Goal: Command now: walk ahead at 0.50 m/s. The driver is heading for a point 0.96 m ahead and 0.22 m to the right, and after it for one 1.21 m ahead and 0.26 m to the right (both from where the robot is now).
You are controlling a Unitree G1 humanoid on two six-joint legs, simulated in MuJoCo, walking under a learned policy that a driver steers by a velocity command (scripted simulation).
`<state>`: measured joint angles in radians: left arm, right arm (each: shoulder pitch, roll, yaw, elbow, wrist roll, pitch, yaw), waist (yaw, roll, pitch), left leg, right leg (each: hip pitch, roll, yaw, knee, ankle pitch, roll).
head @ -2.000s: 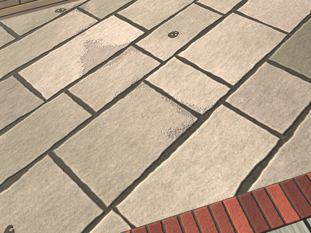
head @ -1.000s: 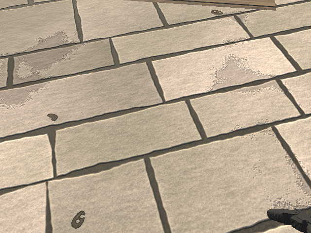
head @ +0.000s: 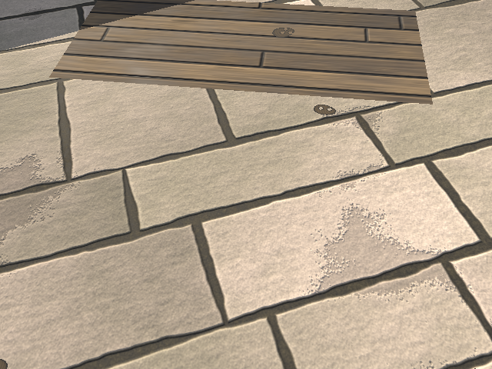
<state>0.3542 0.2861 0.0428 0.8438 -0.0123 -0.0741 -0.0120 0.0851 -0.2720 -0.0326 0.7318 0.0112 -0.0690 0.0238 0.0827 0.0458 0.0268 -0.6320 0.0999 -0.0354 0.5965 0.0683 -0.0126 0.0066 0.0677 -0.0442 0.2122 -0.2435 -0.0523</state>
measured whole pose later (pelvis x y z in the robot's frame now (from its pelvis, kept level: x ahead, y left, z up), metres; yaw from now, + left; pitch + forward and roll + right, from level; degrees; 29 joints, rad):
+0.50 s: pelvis +0.28 +0.05 +0.00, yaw +0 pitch +1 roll +2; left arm 0.10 0.28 0.04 0.76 -0.01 -0.07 -0.02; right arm 0.35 -0.27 -0.05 0.87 0.01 -0.08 0.01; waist -0.07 -0.05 0.02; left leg -0.02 -0.07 0.05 0.21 -0.21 0.05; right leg -0.65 -0.12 0.04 0.64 0.06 0.02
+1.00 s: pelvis +0.56 -0.01 +0.00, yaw -1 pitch +1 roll -1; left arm 0.35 0.26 0.05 0.88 -0.01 -0.08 -0.01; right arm 0.10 -0.29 -0.05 0.81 0.00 -0.07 0.01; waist 0.07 0.04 0.02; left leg -0.66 0.13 -0.05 0.71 0.00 -0.02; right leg -0.05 0.07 -0.04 0.22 -0.18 -0.06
